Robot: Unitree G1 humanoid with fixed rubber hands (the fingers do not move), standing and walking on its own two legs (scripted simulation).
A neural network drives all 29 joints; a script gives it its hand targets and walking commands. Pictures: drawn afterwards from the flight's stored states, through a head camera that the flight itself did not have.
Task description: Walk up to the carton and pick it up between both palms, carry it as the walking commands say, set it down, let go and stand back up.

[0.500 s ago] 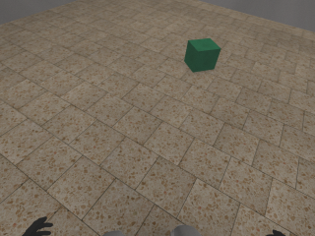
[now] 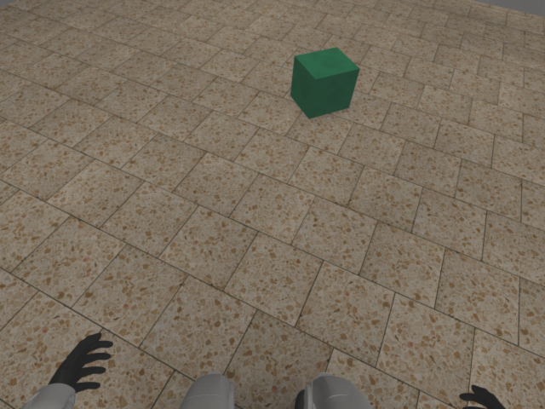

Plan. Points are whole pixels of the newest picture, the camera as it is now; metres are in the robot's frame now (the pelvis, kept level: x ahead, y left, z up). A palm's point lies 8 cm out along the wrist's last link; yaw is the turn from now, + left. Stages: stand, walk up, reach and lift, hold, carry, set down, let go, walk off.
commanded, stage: walk up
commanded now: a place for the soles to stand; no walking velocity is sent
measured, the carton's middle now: (322, 83) +1.74 -0.32 -0.61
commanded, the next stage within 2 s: none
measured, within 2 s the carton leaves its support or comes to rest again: neither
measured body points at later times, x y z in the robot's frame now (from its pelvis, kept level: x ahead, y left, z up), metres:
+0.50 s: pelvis +0.25 -0.06 +0.00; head +0.29 -0.06 +0.45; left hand +0.43 +0.24 -0.10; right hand +0.30 -0.42 -0.09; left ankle +0.22 +0.07 -0.66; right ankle +0.38 -0.17 -0.70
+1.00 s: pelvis +0.48 -0.17 -0.01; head +0.48 -0.17 +0.44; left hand +0.64 +0.17 -0.08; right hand +0.49 -0.53 -0.11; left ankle +0.38 +0.02 -0.66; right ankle +0.60 -0.30 -0.70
